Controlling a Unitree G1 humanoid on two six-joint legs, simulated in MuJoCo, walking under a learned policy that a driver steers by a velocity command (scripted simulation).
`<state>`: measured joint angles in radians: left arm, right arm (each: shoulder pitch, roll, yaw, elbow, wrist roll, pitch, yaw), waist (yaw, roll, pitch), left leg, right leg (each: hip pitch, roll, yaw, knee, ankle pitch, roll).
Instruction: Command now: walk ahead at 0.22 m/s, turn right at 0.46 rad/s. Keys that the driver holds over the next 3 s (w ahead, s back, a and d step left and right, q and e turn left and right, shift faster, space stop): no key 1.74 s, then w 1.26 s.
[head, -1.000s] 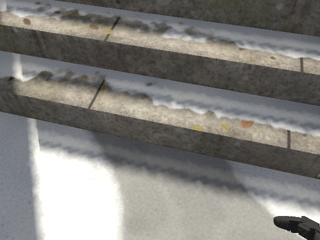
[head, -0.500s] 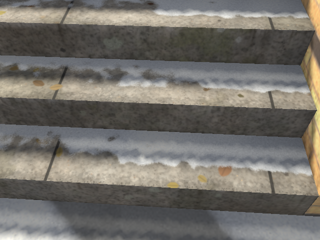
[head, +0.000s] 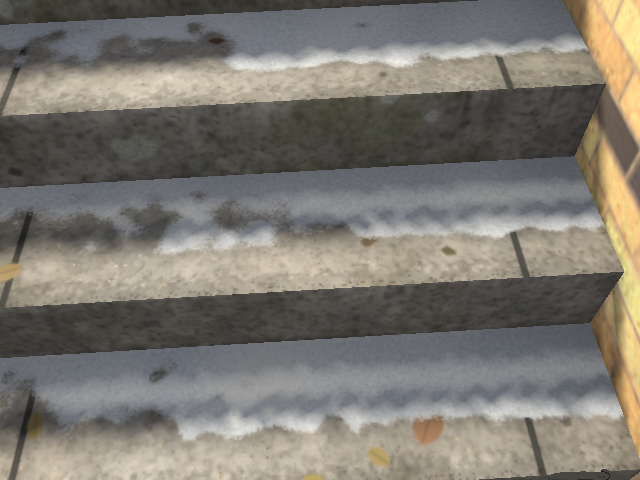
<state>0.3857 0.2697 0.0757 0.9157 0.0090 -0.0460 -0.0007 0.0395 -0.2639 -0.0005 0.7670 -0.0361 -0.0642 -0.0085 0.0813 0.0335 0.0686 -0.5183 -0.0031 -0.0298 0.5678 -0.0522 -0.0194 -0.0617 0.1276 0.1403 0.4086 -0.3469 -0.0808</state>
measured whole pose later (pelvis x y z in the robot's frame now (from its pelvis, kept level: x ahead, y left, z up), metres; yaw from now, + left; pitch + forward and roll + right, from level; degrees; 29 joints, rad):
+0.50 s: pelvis +0.07 +0.00 +0.00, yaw -5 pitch -1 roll +1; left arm 0.21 0.19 0.00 0.96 0.02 0.02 0.03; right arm 0.24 -0.22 -0.01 0.95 -0.02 -0.03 -0.04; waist -0.03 0.01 0.02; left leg -0.27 0.00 0.06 0.43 -0.15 0.01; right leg -0.18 0.03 0.03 0.50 -0.29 -0.03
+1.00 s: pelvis +0.10 -0.03 +0.01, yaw -5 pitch -1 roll +0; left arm 0.27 0.19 -0.01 1.06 0.02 0.00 0.03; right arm 0.18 -0.22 -0.03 1.07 -0.01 0.01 -0.04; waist 0.00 0.01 0.03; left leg -0.23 0.04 0.03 0.41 -0.17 -0.03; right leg -0.11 0.07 0.00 0.41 -0.28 -0.07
